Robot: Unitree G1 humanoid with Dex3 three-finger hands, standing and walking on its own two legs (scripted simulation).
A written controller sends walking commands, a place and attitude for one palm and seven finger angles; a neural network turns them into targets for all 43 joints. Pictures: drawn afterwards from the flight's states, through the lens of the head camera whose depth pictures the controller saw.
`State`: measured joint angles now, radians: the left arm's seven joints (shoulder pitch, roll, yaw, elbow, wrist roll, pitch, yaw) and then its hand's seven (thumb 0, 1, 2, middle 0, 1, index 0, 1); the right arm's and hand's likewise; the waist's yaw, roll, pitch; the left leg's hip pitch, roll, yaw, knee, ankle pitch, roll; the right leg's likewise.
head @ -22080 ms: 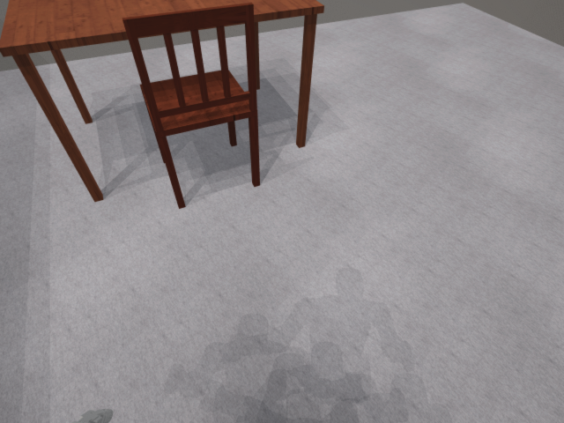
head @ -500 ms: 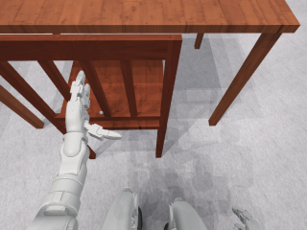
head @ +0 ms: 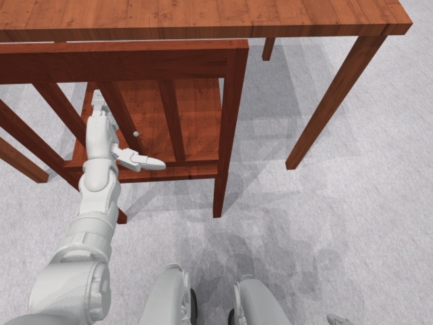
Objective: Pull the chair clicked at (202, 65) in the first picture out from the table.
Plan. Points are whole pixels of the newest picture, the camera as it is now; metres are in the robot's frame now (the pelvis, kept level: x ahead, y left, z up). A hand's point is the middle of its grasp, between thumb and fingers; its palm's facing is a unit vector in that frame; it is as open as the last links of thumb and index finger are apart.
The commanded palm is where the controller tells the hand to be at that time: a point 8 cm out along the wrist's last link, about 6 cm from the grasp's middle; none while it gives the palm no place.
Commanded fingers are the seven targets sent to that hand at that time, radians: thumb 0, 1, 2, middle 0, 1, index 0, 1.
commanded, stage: push the fingers through the gap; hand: left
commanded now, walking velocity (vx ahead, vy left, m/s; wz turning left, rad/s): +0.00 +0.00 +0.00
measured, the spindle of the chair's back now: (127, 128) +0.48 +0.17 +0.02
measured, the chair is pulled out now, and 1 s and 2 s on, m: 0.00 0.00 0.04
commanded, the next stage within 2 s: hook a spindle and tug to test in 0.24 s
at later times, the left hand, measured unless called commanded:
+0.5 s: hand (141, 139) +0.44 +0.13 +0.03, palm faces +0.09 -1.00 -0.03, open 16.7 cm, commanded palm +0.42 +0.18 +0.03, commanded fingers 0.00 -0.50 0.30 -0.22 -0.57 -0.22 -0.57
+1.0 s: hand (140, 136) +0.45 +0.14 +0.03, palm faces +0.11 -0.99 -0.04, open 9.9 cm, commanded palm +0.42 +0.17 +0.03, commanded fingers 0.00 0.56 0.76 -0.50 -1.45 -0.50 -1.45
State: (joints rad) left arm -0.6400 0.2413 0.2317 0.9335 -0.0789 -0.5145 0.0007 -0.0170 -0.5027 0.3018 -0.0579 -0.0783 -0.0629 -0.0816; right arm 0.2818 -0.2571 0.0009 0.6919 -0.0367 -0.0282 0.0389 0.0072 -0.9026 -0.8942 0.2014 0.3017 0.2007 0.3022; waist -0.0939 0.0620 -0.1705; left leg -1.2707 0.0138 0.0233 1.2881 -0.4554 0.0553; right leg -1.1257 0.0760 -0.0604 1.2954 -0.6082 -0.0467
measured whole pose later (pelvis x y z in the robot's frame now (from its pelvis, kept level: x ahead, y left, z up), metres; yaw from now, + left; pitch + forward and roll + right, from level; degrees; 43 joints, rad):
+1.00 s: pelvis +0.00 -0.01 +0.00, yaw +1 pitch +25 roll -2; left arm -0.61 0.22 0.21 0.93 -0.10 -0.53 0.04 -0.01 0.04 0.54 -0.45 -1.32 -0.40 -1.32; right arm 0.28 -0.26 -0.01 0.69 -0.03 -0.01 0.05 0.01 -0.90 -0.89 0.20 0.30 0.20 0.30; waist -0.09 0.06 -0.17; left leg -1.25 0.01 0.01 1.27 -0.45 0.04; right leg -1.10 0.08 -0.07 1.28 -0.61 -0.06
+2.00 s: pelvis +0.00 +0.00 +0.01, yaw +1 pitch +20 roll -2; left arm -0.44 0.18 0.12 0.70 -0.06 -0.44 0.06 0.00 0.69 0.81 -0.49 -1.45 -0.43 -1.45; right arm 0.20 -0.24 0.00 0.63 0.01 0.04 0.01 0.01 -0.90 -0.89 0.20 0.30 0.20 0.30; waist -0.06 0.05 -0.10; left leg -1.14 0.01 0.02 1.24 -0.45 0.06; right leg -1.00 0.08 -0.06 1.25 -0.60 -0.06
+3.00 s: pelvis -0.07 +0.00 +0.12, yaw -1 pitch +4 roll -2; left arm -0.52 0.12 -0.03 1.07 -0.08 -0.22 0.13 0.04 0.69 0.74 -0.29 -1.12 -0.50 -1.45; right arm 0.16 -0.33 -0.03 0.76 0.06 0.05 -0.11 0.01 -0.90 -0.89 0.20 0.30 0.20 0.30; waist -0.08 0.05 0.13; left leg -0.48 -0.02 0.00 0.56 -0.12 0.05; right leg -0.40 0.09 -0.02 0.53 -0.20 -0.03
